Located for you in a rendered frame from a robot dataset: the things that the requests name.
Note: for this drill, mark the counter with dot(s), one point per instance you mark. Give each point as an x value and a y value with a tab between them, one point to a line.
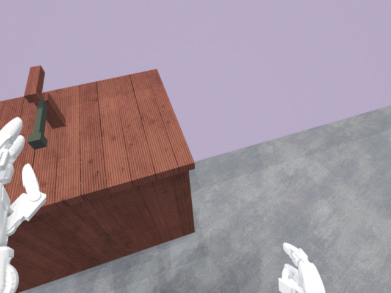
115	172

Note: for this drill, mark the left robot forearm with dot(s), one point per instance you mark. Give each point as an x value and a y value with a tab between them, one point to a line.
9	278

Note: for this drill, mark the robot right hand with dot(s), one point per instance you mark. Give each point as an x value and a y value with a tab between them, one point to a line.
304	280

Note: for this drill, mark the tap lever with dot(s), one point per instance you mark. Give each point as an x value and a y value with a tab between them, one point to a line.
37	139

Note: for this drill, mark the robot left hand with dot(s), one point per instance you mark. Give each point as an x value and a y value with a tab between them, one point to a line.
26	205

